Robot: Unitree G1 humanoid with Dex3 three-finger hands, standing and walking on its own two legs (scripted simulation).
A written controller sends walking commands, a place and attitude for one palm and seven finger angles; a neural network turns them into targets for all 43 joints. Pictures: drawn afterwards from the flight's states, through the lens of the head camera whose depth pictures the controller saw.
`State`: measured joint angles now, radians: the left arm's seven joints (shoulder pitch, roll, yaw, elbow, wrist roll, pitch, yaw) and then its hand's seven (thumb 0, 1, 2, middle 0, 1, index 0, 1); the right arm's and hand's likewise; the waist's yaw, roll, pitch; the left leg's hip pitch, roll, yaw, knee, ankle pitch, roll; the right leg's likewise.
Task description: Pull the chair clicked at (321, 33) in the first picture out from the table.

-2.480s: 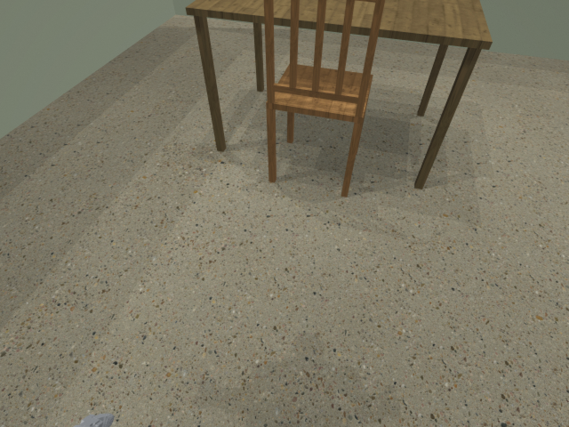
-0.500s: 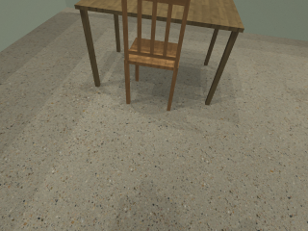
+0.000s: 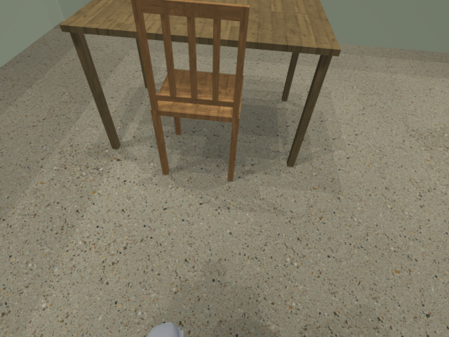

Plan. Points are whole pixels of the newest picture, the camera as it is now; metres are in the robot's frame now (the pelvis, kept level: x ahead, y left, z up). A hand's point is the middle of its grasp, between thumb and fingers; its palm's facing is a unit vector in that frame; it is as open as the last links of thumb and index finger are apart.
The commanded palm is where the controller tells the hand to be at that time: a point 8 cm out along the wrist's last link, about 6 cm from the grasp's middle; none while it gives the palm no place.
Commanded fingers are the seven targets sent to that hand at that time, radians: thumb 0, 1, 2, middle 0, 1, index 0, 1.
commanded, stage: walk to a spot facing it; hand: left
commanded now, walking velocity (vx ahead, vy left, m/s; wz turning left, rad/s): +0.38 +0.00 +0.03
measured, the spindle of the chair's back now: (192, 61) +1.09 +0.14 -0.05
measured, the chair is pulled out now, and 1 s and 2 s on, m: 0.00 0.00 0.00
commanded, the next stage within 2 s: take the last steps up to it in 0.48 s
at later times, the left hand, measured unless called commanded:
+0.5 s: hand (121, 300) +0.23 +0.23 -0.16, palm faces -0.02 -0.99 -0.15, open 7.4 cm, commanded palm none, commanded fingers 0.00 0.90 0.90 -0.20 -0.30 -0.20 -0.30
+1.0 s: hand (165, 211) +0.46 +0.16 -0.16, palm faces -0.07 -0.98 -0.18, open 7.2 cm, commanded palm none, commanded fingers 0.00 0.90 0.90 -0.20 -0.30 -0.20 -0.30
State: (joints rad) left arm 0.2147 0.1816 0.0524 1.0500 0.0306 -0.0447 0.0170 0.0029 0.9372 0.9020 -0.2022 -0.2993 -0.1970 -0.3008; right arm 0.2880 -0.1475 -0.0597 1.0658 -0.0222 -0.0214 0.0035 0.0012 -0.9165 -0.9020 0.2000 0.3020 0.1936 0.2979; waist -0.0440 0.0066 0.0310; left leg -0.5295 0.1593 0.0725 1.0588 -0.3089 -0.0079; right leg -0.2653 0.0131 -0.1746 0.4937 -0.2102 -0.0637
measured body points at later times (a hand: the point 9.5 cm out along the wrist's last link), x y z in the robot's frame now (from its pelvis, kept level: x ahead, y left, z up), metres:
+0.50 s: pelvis +0.20 +0.05 +0.02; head +0.22 +0.07 +0.46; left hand +0.23 +0.28 -0.15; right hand +0.14 -0.17 -0.13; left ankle +0.16 +0.14 -0.73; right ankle +0.27 -0.11 -0.66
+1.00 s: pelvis +0.38 -0.01 +0.01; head +0.38 +0.00 +0.46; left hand +0.46 +0.22 -0.15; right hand +0.39 -0.25 -0.14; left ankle +0.45 +0.11 -0.70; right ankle +0.37 -0.11 -0.73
